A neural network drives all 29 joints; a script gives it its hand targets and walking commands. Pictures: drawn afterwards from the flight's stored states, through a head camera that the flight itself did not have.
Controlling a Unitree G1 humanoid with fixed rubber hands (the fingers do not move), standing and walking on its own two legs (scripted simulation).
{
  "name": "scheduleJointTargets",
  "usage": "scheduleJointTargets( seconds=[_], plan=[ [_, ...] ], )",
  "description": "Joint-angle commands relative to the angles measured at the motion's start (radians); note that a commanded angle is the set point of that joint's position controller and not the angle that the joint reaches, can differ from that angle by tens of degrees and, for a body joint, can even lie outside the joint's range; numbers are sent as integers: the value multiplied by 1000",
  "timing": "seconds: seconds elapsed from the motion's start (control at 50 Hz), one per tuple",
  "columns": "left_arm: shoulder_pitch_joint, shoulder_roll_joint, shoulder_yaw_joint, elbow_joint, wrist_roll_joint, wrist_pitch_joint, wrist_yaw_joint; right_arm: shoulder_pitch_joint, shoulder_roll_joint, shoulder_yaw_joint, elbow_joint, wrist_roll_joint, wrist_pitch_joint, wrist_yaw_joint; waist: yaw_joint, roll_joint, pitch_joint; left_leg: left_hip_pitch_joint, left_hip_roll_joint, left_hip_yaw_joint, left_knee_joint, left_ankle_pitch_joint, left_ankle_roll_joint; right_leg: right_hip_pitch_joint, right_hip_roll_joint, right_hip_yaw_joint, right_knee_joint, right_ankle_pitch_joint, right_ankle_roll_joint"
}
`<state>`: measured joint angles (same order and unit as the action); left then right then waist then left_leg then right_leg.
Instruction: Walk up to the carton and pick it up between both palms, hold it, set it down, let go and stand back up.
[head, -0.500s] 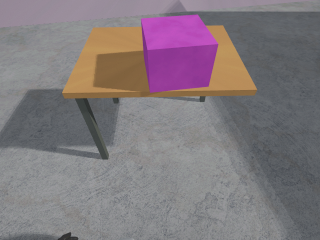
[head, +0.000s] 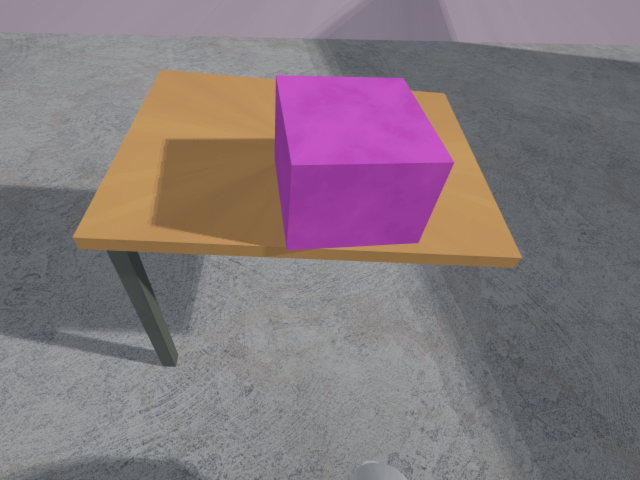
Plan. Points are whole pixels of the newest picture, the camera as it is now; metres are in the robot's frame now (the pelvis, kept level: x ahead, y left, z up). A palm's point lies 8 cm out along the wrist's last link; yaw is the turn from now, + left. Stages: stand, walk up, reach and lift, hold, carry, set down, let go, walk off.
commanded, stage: walk up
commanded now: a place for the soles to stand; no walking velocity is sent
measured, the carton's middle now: (347, 160) +0.72 -0.07 -0.01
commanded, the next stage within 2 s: none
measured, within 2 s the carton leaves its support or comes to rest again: neither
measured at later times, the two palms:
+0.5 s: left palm (172, 455) +0.19 +0.18 -0.10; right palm (541, 405) +0.26 -0.35 -0.10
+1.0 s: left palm (200, 362) +0.32 +0.17 -0.10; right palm (518, 352) +0.35 -0.34 -0.10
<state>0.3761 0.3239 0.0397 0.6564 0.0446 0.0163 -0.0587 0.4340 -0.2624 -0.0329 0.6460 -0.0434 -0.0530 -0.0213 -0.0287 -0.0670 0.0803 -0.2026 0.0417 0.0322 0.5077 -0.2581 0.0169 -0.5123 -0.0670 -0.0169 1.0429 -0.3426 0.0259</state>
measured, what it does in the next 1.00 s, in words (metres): walks ahead: right foot, then left foot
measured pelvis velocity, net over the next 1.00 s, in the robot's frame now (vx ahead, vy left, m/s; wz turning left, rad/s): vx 0.23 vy -0.09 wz -0.01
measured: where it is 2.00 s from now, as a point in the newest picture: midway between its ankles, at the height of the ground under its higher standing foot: outside the picture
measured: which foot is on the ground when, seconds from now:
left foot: down 0.00-0.22, up 0.24-0.60, down 0.62-1.00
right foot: up 0.00-0.18, down 0.20-1.00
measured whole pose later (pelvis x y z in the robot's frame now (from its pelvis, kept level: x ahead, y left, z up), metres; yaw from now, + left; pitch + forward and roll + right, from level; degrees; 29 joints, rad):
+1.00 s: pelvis +0.23 -0.09 -0.01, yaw -1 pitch -1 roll -1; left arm 0.34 0.29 -0.02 0.65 0.00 0.00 -0.01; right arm 0.24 -0.27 0.01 0.68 0.00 0.00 0.00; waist 0.00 0.01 0.02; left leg -0.32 0.02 0.03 0.55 -0.20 0.01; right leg -0.16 0.01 -0.05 0.52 -0.34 -0.01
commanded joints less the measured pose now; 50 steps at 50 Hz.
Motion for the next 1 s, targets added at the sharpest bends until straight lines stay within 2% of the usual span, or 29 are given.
scheduleJointTargets(
  seconds=[0.0,0.1,0.14,0.16,0.18,0.2,0.22,0.24,0.28,0.3,0.32,0.38,0.42,0.48,0.5,0.56,0.58,0.6,0.62,0.64,0.66,0.68,0.72,0.74,0.76,0.78,0.84,0.88,0.98],
  plan=[
    [-33,14,7,-88,-2,-21,-14,32,-185,-52,-38,7,-34,2,-9,222,19,4,187,-155,-206,198,212,-41,-40,-12,-198,99,8],
    [-86,17,27,-101,4,-38,-14,44,-229,-66,-33,1,-25,10,-11,211,-14,-39,218,-148,-152,123,183,145,-15,-38,-387,177,-36],
    [-1,45,45,-81,6,-49,-4,21,-226,-61,-37,-2,-13,11,51,148,-22,-115,216,-132,-61,57,155,315,4,-51,-466,196,-51],
    [83,82,60,-55,6,-55,7,44,-190,-47,-40,-5,-8,12,93,74,-56,-161,169,-94,88,63,125,439,26,-48,-483,155,-67],
    [183,133,77,-29,12,-61,19,109,-117,-19,-43,-6,-3,15,130,-83,-130,-223,81,-10,364,7,82,572,-40,51,-535,64,-99],
    [213,194,73,-43,26,-67,31,144,-40,13,-79,-13,4,22,127,-267,-159,-393,-18,6,625,-338,23,644,-275,398,-607,6,-158],
    [186,249,96,-55,-16,-50,49,132,-118,-23,-101,5,26,9,139,-216,-157,-478,-40,-32,735,-353,4,590,-382,645,-769,-189,-265],
    [130,218,82,-60,-34,-41,59,56,-166,-35,-105,-1,40,5,134,-112,-67,-483,1,-99,792,-285,5,476,-366,604,-810,-248,-262],
    [49,149,55,-59,-13,-39,62,65,-140,-34,-89,21,36,21,76,-44,15,-447,30,-99,753,-164,-1,354,-263,355,-751,-7,-236],
    [16,117,46,-61,-11,-43,60,83,-135,-38,-72,21,34,26,49,-24,22,-389,50,-97,670,-125,-1,287,-209,265,-761,15,-208],
    [6,108,39,-53,-11,-49,56,102,-122,-38,-67,16,33,30,35,-44,18,-342,44,-78,641,-101,-8,246,-184,226,-769,32,-205],
    [24,92,33,-31,-14,-66,54,71,-100,-32,-67,3,34,41,43,-50,9,-334,32,-45,527,-62,-30,259,-171,184,-779,83,-240],
    [40,87,26,-24,-15,-68,59,8,-76,-21,-89,7,33,38,52,-50,37,-330,30,-29,391,-42,-40,264,-178,148,-751,303,-248],
    [63,101,17,-29,-17,-59,60,-46,-44,-1,-94,11,29,25,63,-67,-31,-191,-8,19,246,40,-34,282,-151,67,-614,728,-220],
    [69,111,17,-32,-20,-51,60,-57,-46,-1,-91,11,30,20,66,-61,-59,-151,-25,30,224,63,-28,290,-150,65,-575,777,-209],
    [15,122,3,-62,-41,-31,59,-45,-69,-9,-81,11,29,8,19,-2,-87,43,-34,13,36,239,11,198,-132,71,-474,619,-140],
    [27,113,-6,-69,-47,-30,55,-38,-103,-14,-82,8,24,5,7,39,-94,103,7,-51,-24,337,36,156,-113,77,-441,492,-100],
    [74,76,-21,-80,-52,-33,51,-35,-153,-26,-87,-2,24,-1,10,139,-141,177,151,-205,-20,473,89,102,-61,37,-355,274,-59],
    [177,22,-46,-70,-49,-22,57,-62,-183,-25,-99,21,33,0,45,191,-192,99,319,-376,-45,485,202,182,9,6,-264,-92,-20],
    [167,42,-35,-44,-43,6,70,-123,-199,-33,-91,52,48,-3,46,186,-165,-16,327,-408,-94,302,269,232,37,1,-267,-227,-15],
    [108,63,-24,-54,-33,17,75,-158,-181,-24,-94,60,53,-5,37,198,-118,-91,289,-401,-131,192,253,236,36,19,-284,-227,-16],
    [92,69,-16,-60,-35,15,74,-181,-159,-10,-89,55,57,-3,39,201,-88,-123,232,-343,-140,150,208,251,39,20,-356,-193,-16],
    [130,72,-17,-43,-42,-4,67,-238,-156,2,-91,45,59,-1,80,200,-87,-150,146,-227,-94,120,100,322,9,38,-543,63,-21],
    [103,88,-14,-47,-36,-14,65,-225,-138,7,-85,49,56,6,67,175,-97,-145,115,-197,-77,71,60,324,-15,79,-580,95,-34],
    [65,104,-9,-53,-32,-20,64,-204,-122,11,-77,56,55,13,47,138,-88,-134,87,-170,-69,-9,36,290,-38,112,-608,31,-52],
    [45,105,-11,-50,-41,-25,60,-194,-113,12,-67,56,56,15,30,121,-75,-86,65,-148,-64,-31,30,239,-50,116,-614,1,-64],
    [19,80,-22,-55,-50,-36,54,-199,-118,13,-49,45,43,18,31,86,-72,-26,72,-143,-19,190,38,231,-52,97,-628,117,-63],
    [14,81,-24,-56,-47,-38,54,-196,-124,12,-43,40,37,20,29,62,-89,-15,80,-141,-7,261,46,254,-52,87,-626,176,-60],
    [-9,84,-19,-66,-48,-32,53,-204,-132,11,-29,44,39,20,31,53,-81,-30,69,-128,-20,242,39,276,-51,75,-635,171,-65]
  ],
)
